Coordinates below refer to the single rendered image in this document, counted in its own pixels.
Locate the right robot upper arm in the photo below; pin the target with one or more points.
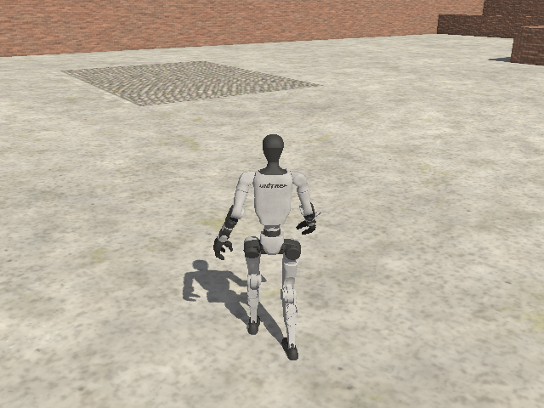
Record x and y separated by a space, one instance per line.
300 181

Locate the left robot hand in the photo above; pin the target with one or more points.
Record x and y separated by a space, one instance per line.
217 247

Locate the right robot forearm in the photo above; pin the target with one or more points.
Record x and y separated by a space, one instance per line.
310 219

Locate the left robot upper arm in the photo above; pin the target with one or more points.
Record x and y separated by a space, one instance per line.
245 180

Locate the left robot forearm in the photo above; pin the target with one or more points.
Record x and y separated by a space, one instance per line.
229 224

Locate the robot right thigh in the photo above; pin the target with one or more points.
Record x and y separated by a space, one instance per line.
292 251

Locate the robot right foot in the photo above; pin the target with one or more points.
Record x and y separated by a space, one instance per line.
292 353

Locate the right robot hand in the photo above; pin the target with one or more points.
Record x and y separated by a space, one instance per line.
307 231

